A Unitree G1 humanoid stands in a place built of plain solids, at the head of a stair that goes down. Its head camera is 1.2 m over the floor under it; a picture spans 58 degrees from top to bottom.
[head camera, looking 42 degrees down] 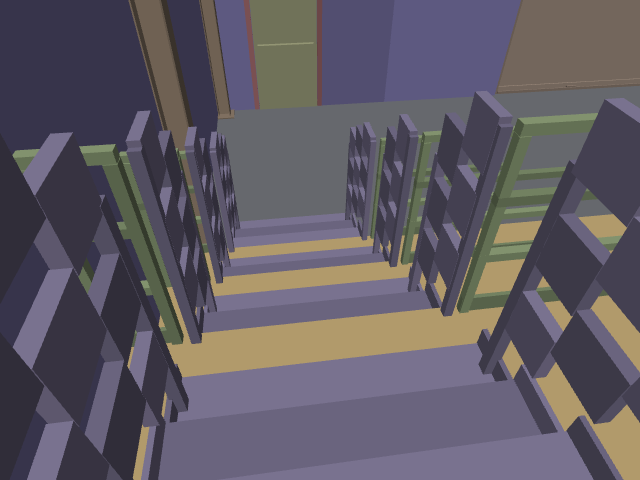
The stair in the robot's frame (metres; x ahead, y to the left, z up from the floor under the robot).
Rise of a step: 0.14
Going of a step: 0.26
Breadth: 1.32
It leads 8 degrees to the left of straight ahead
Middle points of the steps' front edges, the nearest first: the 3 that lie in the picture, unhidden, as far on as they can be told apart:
0.52 -0.13 -0.14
0.78 -0.10 -0.28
1.04 -0.06 -0.42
